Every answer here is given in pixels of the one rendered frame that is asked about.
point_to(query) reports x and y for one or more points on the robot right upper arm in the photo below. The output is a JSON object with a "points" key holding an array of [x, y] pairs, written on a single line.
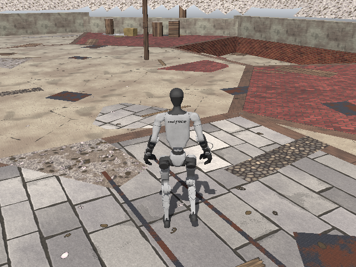
{"points": [[197, 126]]}

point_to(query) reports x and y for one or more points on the robot left forearm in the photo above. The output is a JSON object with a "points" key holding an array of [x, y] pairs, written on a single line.
{"points": [[150, 147]]}

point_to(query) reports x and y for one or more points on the left robot hand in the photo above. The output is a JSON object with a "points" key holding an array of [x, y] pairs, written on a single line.
{"points": [[149, 157]]}

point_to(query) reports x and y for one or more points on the right robot hand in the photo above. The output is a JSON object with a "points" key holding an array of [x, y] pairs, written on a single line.
{"points": [[209, 157]]}

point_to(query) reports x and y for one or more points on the robot right foot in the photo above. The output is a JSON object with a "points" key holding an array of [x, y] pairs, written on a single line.
{"points": [[193, 217]]}

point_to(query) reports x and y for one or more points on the robot right forearm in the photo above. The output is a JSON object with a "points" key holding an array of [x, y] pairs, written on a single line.
{"points": [[205, 146]]}

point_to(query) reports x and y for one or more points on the robot left upper arm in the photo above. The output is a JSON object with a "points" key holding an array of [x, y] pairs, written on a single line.
{"points": [[157, 126]]}

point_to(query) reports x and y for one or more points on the left robot thigh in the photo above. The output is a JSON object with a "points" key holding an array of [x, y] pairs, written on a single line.
{"points": [[164, 166]]}

